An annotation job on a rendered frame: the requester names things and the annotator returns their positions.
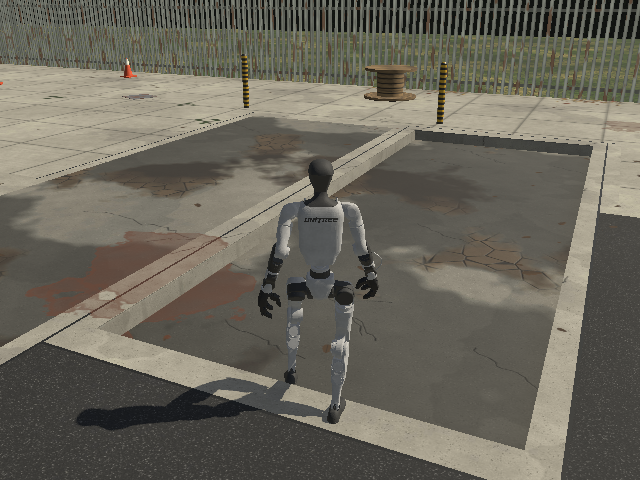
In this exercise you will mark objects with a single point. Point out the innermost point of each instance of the robot left hand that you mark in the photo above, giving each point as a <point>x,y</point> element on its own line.
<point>263,303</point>

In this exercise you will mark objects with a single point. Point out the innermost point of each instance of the robot right thigh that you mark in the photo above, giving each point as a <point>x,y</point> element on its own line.
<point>344,307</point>

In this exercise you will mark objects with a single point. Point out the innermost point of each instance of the robot right foot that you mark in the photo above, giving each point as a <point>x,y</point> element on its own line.
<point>333,414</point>

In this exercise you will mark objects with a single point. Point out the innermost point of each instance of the left robot upper arm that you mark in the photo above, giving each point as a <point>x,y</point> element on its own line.
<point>288,212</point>

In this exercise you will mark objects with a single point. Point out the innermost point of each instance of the robot right hand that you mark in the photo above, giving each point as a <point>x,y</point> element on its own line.
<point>373,284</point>

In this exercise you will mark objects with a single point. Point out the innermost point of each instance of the left robot forearm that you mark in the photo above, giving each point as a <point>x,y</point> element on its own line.
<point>272,272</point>

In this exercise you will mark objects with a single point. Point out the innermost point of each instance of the right robot forearm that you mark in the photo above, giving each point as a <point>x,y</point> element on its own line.
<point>368,264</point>

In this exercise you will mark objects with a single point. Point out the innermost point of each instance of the right robot upper arm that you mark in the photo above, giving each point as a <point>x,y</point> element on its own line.
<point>352,213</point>

